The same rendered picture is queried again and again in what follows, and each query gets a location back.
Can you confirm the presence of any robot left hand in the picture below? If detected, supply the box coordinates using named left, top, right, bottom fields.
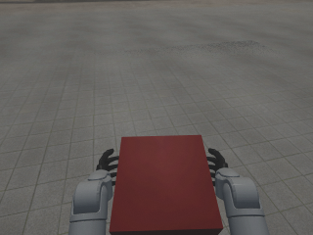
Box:
left=96, top=149, right=119, bottom=186

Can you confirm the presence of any robot right forearm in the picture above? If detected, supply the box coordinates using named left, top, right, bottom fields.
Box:
left=214, top=167, right=270, bottom=235

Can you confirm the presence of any robot left forearm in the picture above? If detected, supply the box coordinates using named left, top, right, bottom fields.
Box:
left=68, top=169, right=113, bottom=235

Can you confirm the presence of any robot right hand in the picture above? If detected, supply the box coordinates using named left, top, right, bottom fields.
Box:
left=206, top=148, right=228, bottom=187

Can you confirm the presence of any carton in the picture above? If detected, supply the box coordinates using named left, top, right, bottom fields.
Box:
left=109, top=134, right=223, bottom=235

